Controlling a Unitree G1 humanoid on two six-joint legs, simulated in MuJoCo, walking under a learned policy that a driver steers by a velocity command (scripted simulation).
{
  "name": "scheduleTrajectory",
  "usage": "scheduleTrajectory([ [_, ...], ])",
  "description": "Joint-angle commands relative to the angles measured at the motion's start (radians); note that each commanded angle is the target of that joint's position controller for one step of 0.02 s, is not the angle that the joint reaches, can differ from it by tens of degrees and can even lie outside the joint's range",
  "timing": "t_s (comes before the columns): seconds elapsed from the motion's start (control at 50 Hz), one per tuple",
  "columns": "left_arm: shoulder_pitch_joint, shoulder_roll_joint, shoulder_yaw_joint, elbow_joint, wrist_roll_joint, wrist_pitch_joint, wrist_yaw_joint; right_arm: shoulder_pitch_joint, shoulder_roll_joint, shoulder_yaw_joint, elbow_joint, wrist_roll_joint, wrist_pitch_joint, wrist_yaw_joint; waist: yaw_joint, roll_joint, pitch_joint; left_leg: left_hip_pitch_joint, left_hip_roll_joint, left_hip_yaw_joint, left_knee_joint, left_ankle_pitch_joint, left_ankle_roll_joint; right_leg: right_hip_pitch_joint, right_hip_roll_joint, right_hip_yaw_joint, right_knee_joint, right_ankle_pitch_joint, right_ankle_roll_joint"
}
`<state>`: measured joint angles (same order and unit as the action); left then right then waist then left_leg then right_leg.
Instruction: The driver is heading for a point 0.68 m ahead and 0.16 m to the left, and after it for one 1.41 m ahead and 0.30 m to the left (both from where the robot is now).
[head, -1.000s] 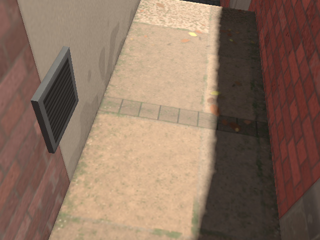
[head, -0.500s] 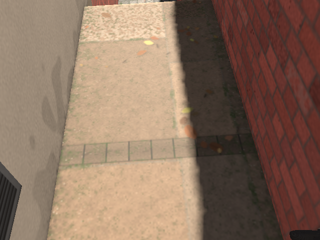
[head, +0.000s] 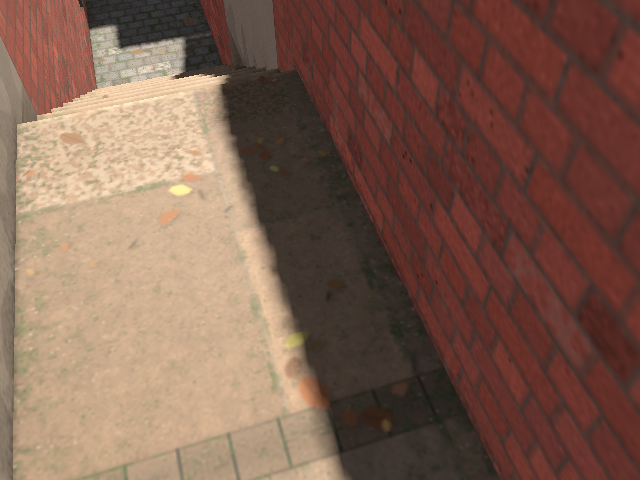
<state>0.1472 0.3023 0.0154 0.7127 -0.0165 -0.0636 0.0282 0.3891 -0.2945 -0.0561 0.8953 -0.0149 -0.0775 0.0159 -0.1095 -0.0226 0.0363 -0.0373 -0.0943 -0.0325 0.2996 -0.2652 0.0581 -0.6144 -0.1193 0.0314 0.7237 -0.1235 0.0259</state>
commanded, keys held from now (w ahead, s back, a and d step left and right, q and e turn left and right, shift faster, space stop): w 0.02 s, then w+q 0.88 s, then w+e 0.10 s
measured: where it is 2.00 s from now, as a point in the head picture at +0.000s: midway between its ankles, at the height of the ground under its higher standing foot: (185, 236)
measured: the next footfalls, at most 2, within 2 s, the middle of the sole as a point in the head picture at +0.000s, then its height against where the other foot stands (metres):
right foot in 0.12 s outside the picture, level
left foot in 0.66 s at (219, 472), level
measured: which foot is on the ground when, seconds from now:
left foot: down 0.00-0.14, up 0.16-0.64, down 0.66-1.00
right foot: up 0.00-0.10, down 0.12-0.66, up 0.68-1.00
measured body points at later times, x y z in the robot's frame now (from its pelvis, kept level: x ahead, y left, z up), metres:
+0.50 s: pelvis +0.28 -0.01 +0.00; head +0.30 -0.03 +0.45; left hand +0.20 +0.28 -0.11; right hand +0.48 -0.24 -0.11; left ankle +0.42 +0.19 -0.66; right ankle +0.20 -0.15 -0.74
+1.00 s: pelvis +0.57 +0.14 +0.01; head +0.58 +0.17 +0.46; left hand +0.64 +0.46 -0.09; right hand +0.72 -0.11 -0.09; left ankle +0.49 +0.18 -0.74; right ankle +0.82 +0.06 -0.67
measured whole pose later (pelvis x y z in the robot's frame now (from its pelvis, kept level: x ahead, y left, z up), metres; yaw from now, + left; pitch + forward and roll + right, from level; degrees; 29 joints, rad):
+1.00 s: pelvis +0.57 +0.14 +0.01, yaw +27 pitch +2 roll -2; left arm 0.06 0.29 0.06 0.73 0.04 -0.10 -0.01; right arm 0.43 -0.28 -0.05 0.73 0.02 -0.07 -0.03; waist -0.04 -0.03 0.02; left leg -0.10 -0.10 -0.16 0.32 -0.23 0.09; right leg -0.67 -0.03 0.09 0.66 0.10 0.03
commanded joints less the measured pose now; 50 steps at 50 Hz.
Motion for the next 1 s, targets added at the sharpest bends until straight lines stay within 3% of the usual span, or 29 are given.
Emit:
scheduleTrajectory([
  [0.02, -0.115, 0.063, 0.0, -0.097, -0.006, -0.011, -0.016, -0.026, -0.194, -0.038, -0.047, 0.033, -0.02, 0.002, 0.004, 0.087, 0.081, -0.156, 0.249, -0.161, -0.124, 0.201, 0.162, 0.127, 0.036, -0.053, -0.109, 0.094, -0.009],
  [0.06, -0.112, 0.099, 0.009, -0.114, 0.003, -0.011, -0.023, -0.003, -0.204, -0.042, -0.029, 0.043, -0.022, 0.003, 0.019, 0.085, 0.078, -0.101, 0.281, -0.189, -0.094, 0.264, 0.152, 0.179, 0.054, -0.041, -0.175, 0.075, -0.02],
  [0.08, -0.01, 0.125, 0.016, -0.1, 0.013, -0.009, -0.016, 0.012, -0.207, -0.046, -0.009, 0.042, -0.012, -0.001, 0.089, 0.125, 0.053, -0.054, 0.272, -0.202, -0.02, 0.411, 0.133, 0.259, 0.066, -0.029, -0.219, 0.047, -0.046],
  [0.1, 0.114, 0.174, 0.045, -0.064, 0.014, -0.01, -0.01, 0.012, -0.183, -0.036, -0.001, 0.038, -0.008, 0.003, 0.159, 0.092, -0.041, -0.038, 0.222, -0.156, 0.153, 0.564, 0.104, 0.42, 0.092, -0.058, -0.251, 0.027, -0.07],
  [0.12, 0.289, 0.23, 0.068, -0.022, 0.022, -0.005, 0.0, -0.011, -0.138, -0.021, -0.02, 0.023, -0.007, 0.003, 0.246, 0.036, -0.165, -0.154, 0.154, -0.101, 0.403, 0.485, 0.05, 0.659, 0.012, -0.009, -0.211, 0.022, -0.087],
  [0.14, 0.399, 0.329, 0.094, 0.013, 0.068, 0.009, -0.007, 0.124, -0.024, 0.011, -0.049, 0.032, -0.027, 0.006, 0.194, -0.243, -0.348, -0.467, -0.001, -0.067, 0.817, -0.008, -0.037, 0.953, -0.282, 0.491, -0.313, -0.164, -0.268],
  [0.16, 0.387, 0.238, 0.073, 0.026, 0.063, 0.008, -0.017, 0.1, -0.099, -0.002, -0.044, 0.061, -0.043, 0.009, 0.198, -0.209, -0.361, -0.583, -0.001, -0.199, 0.976, -0.277, -0.048, 0.912, -0.343, 0.75, -0.505, -0.418, -0.299],
  [0.18, 0.294, 0.179, 0.055, 0.027, 0.052, -0.001, -0.023, 0.039, -0.155, -0.021, -0.059, 0.093, -0.046, 0.004, 0.183, -0.156, -0.193, -0.675, 0.057, -0.185, 1.022, -0.234, -0.041, 0.828, -0.326, 0.617, -0.527, -0.439, -0.251],
  [0.2, 0.222, 0.15, 0.056, 0.033, 0.037, -0.008, -0.015, 0.009, -0.136, -0.023, -0.069, 0.085, -0.032, -0.006, 0.158, -0.108, -0.12, -0.665, 0.106, -0.134, 1.0, -0.136, -0.051, 0.734, -0.285, 0.434, -0.498, -0.268, -0.2],
  [0.22, 0.166, 0.123, 0.052, 0.036, 0.032, -0.015, -0.011, -0.031, -0.129, -0.027, -0.075, 0.057, -0.017, -0.012, 0.144, -0.055, -0.06, -0.635, 0.131, -0.13, 0.943, -0.054, -0.063, 0.64, -0.237, 0.314, -0.514, -0.139, -0.175],
  [0.26, 0.117, 0.116, 0.053, 0.064, 0.047, -0.023, -0.002, -0.031, -0.095, -0.036, -0.081, 0.038, 0.015, -0.014, 0.111, -0.068, -0.036, -0.539, 0.151, -0.152, 0.88, 0.056, -0.075, 0.564, -0.186, 0.168, -0.548, 0.033, -0.142],
  [0.3, 0.157, 0.106, 0.058, 0.108, 0.021, -0.02, 0.002, -0.035, -0.046, -0.037, -0.1, 0.043, 0.044, -0.017, 0.107, -0.074, -0.017, -0.572, 0.14, -0.138, 0.832, 0.09, -0.094, 0.578, -0.172, 0.065, -0.544, 0.169, -0.144],
  [0.34, 0.208, 0.142, 0.077, 0.13, 0.02, -0.018, 0.022, -0.084, -0.032, -0.039, -0.148, 0.036, 0.059, -0.012, 0.106, -0.1, -0.001, -0.643, 0.143, -0.112, 0.78, 0.141, -0.109, 0.605, -0.18, 0.017, -0.559, 0.13, -0.156],
  [0.4, 0.216, 0.133, 0.081, 0.122, 0.029, -0.009, 0.045, -0.161, -0.014, -0.037, -0.196, 0.024, 0.074, -0.002, 0.12, -0.104, 0.07, -0.708, 0.146, -0.093, 0.709, 0.249, -0.118, 0.568, -0.182, -0.063, -0.569, 0.148, -0.153],
  [0.48, 0.244, 0.169, 0.092, 0.11, 0.019, 0.003, 0.058, -0.28, 0.015, -0.021, -0.272, 0.03, 0.069, 0.023, 0.138, -0.093, 0.104, -0.665, 0.163, -0.005, 0.548, 0.359, -0.112, 0.547, -0.185, -0.164, -0.558, 0.105, -0.144],
  [0.56, 0.252, 0.212, 0.111, 0.097, -0.007, 0.02, 0.059, -0.355, 0.001, -0.019, -0.336, 0.038, 0.065, 0.054, 0.144, -0.087, 0.134, -0.622, 0.153, 0.057, 0.427, 0.237, -0.065, 0.603, -0.214, -0.207, -0.523, 0.133, -0.122],
  [0.58, 0.217, 0.23, 0.122, 0.094, -0.025, 0.016, 0.05, -0.29, 0.012, -0.016, -0.337, 0.04, 0.063, 0.053, 0.102, -0.13, 0.115, -0.564, 0.15, 0.073, 0.406, 0.181, -0.042, 0.633, -0.222, -0.246, -0.46, 0.363, -0.13],
  [0.62, 0.212, 0.25, 0.126, 0.103, 0.004, 0.008, 0.028, -0.211, -0.111, -0.059, -0.342, 0.03, 0.047, 0.042, 0.018, -0.117, -0.007, -0.371, 0.077, 0.137, 0.405, 0.036, 0.038, 0.645, -0.214, -0.27, -0.234, 0.654, -0.098],
  [0.64, 0.223, 0.255, 0.124, 0.111, 0.022, 0.011, 0.022, -0.024, -0.15, -0.087, -0.297, 0.046, 0.043, 0.036, -0.065, -0.128, -0.067, -0.172, 0.041, 0.133, 0.366, 0.021, 0.07, 0.573, -0.177, -0.29, -0.05, 0.659, -0.07],
  [0.66, 0.279, 0.226, 0.11, 0.112, 0.027, -0.013, 0.019, 0.121, -0.204, -0.116, -0.249, 0.059, 0.05, 0.01, -0.122, -0.026, -0.12, 0.081, 0.033, 0.039, 0.321, 0.049, 0.097, 0.387, -0.123, -0.275, 0.211, 0.4, -0.026],
  [0.68, 0.367, 0.052, 0.062, 0.055, 0.058, -0.049, 0.011, 0.056, -0.331, -0.125, -0.256, 0.049, 0.049, 0.003, 0.055, 0.41, -0.159, 0.288, 0.222, -0.498, 0.196, -0.152, 0.258, -0.005, 0.085, -0.192, 0.589, -0.438, 0.029],
  [0.7, 0.352, 0.084, 0.061, 0.031, -0.003, -0.098, 0.003, 0.066, -0.237, -0.094, -0.291, 0.056, 0.029, 0.016, 0.051, 0.358, -0.367, 0.351, 0.346, -0.919, -0.04, -0.412, 0.352, -0.075, 0.133, 0.09, 0.7, -0.513, 0.024],
  [0.72, 0.203, 0.165, 0.083, -0.001, -0.044, -0.107, 0.004, 0.065, -0.148, -0.07, -0.287, 0.05, 0.012, 0.021, 0.01, 0.233, -0.25, 0.288, 0.339, -0.82, -0.064, -0.287, 0.292, -0.154, 0.105, 0.106, 0.703, -0.4, 0.016],
  [0.76, 0.118, 0.143, 0.072, -0.004, 0.032, -0.109, 0.011, -0.006, -0.146, -0.065, -0.291, 0.032, -0.008, 0.024, 0.059, 0.06, -0.128, 0.067, 0.303, -0.608, -0.024, -0.062, 0.24, -0.129, 0.034, 0.085, 0.596, -0.29, -0.007],
  [0.8, 0.14, 0.158, 0.087, 0.015, 0.037, -0.087, 0.005, -0.097, -0.132, -0.052, -0.308, 0.01, -0.026, 0.014, 0.134, 0.054, -0.084, -0.128, 0.285, -0.515, -0.036, 0.161, 0.228, 0.0, 0.005, 0.115, 0.478, -0.24, -0.018],
  [0.86, 0.082, 0.108, 0.078, 0.017, 0.062, -0.066, -0.003, -0.029, -0.163, -0.051, -0.274, 0.019, -0.032, 0.0, 0.143, 0.035, -0.061, -0.196, 0.264, -0.389, -0.04, 0.396, 0.241, 0.001, 0.038, 0.075, 0.349, -0.166, -0.004],
  [0.88, 0.007, 0.072, 0.067, -0.021, 0.084, -0.051, -0.02, 0.002, -0.161, -0.045, -0.267, 0.032, -0.019, -0.023, 0.14, 0.018, -0.043, -0.21, 0.253, -0.383, -0.066, 0.342, 0.247, -0.027, 0.063, 0.076, 0.301, -0.076, 0.009],
  [0.92, -0.055, 0.062, 0.062, -0.035, 0.069, -0.038, -0.036, 0.024, -0.15, -0.037, -0.246, 0.037, -0.009, -0.05, 0.118, 0.063, -0.009, -0.208, 0.212, -0.298, -0.102, 0.248, 0.217, -0.04, 0.085, 0.054, 0.109, 0.109, 0.02],
  [1.0, -0.193, 0.003, 0.037, -0.051, 0.048, -0.051, -0.054, 0.095, -0.159, -0.04, -0.189, 0.04, -0.001, -0.052, 0.046, 0.113, 0.029, -0.249, 0.204, -0.204, -0.14, 0.18, 0.142, 0.125, 0.145, -0.032, -0.168, 0.375, -0.002],
])
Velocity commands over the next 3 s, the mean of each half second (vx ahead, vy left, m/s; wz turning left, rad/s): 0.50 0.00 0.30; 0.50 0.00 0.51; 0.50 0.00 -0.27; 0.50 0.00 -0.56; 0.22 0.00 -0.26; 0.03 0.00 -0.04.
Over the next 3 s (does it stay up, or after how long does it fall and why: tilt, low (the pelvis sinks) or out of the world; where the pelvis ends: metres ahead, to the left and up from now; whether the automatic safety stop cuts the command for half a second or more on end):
stays up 1.39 0.29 -0.02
